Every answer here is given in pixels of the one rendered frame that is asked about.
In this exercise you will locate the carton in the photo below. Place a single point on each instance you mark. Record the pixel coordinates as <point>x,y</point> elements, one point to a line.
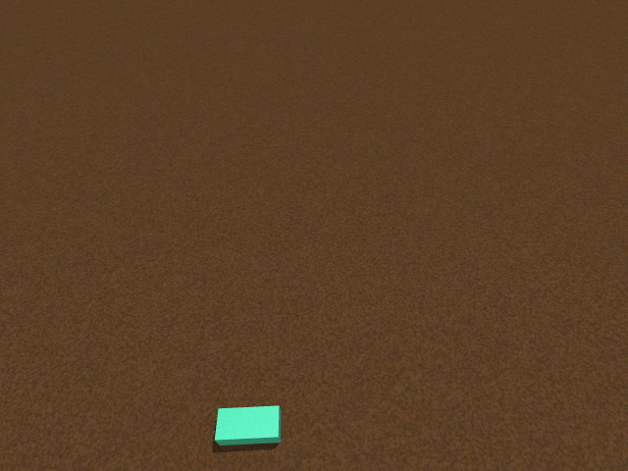
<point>248,425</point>

